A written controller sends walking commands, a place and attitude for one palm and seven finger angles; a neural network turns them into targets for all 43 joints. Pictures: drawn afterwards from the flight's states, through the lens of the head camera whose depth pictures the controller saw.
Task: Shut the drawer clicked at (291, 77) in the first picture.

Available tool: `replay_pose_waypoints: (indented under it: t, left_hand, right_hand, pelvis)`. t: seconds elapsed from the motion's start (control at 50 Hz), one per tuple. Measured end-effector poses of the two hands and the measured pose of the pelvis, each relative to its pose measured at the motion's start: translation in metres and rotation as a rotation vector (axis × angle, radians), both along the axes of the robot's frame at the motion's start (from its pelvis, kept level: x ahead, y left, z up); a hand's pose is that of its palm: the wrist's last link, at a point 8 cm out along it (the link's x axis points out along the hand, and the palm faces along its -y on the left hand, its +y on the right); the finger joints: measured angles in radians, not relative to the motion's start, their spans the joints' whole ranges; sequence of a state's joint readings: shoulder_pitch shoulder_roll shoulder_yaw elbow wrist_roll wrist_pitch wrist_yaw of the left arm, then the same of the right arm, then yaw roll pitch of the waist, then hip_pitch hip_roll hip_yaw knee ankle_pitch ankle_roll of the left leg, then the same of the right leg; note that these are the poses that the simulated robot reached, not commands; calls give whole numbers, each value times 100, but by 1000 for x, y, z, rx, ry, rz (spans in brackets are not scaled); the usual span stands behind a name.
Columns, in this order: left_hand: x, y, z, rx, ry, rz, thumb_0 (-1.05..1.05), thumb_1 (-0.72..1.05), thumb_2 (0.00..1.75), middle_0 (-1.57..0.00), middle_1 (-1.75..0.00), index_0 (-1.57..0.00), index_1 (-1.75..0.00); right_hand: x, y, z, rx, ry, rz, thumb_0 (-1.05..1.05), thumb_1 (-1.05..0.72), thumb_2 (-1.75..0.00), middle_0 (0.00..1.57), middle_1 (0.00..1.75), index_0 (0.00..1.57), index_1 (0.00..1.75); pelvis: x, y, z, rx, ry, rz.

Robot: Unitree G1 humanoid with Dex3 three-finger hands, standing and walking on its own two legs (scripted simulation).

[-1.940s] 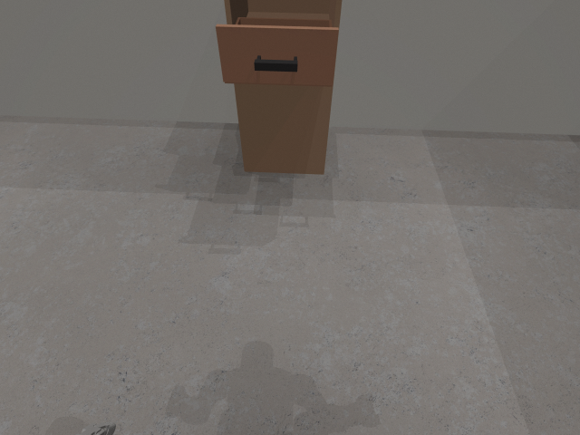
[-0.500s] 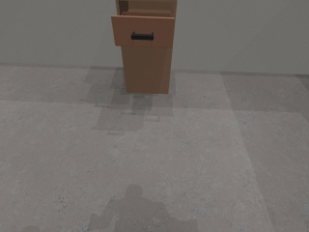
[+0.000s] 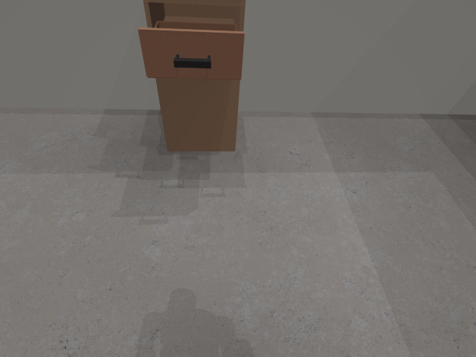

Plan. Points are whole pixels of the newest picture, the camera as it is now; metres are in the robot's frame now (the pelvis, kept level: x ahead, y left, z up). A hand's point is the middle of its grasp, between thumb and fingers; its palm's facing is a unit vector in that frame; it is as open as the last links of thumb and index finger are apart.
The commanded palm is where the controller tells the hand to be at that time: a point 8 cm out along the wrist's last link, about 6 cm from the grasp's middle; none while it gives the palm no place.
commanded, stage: walk to a spot facing it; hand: left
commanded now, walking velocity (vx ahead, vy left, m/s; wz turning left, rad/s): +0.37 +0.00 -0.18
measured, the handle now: (193, 60) +1.10 +0.21 -0.02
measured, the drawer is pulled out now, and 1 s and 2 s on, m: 0.29 0.29 0.29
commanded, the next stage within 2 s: turn to face it in 0.92 s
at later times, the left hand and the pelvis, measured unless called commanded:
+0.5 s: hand (175, 310) +0.25 +0.14 -0.17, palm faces -0.02 -0.98 -0.19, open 7.2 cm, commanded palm none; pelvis +0.19 -0.05 +0.00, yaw -2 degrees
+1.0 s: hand (188, 219) +0.48 +0.14 -0.16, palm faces -0.10 -0.98 -0.18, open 7.3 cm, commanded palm none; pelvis +0.41 -0.04 +0.01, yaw -6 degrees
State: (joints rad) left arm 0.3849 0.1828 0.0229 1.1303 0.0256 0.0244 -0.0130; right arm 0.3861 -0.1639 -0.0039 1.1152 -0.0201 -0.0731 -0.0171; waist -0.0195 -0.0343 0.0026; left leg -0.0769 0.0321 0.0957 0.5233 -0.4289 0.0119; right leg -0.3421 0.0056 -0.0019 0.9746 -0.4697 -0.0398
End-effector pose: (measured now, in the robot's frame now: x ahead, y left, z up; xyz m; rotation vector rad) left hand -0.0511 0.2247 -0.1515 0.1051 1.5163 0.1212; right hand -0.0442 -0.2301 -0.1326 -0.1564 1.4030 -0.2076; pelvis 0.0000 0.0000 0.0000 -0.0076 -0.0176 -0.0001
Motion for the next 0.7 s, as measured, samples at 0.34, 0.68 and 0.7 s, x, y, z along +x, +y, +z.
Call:
replay_pose_waypoints:
  t: [0.34,0.68,0.7]
  left_hand:
    - [290,-31,8,78,-394,-123,0,93,90,-20,-29,-20,-30]
    - [313,-15,-12,-8,-138,1,0,92,90,-20,-29,-20,-30]
    - [320,-12,-11,-6,-124,-2,1,92,90,-20,-29,-20,-30]
  right_hand:
    - [22,-12,-7,92,337,-173,1,-91,-90,20,30,20,29]
    - [394,-26,16,-32,-334,60,0,-92,-90,19,30,19,29]
    - [398,-22,15,-30,-326,55,0,-92,-90,19,30,19,29]
  pelvis:
    - [132,-48,-16,-11,-17,-28]
    - [276,-16,-7,-32,-8,-31]
    - [284,-14,-5,-28,-7,-34]
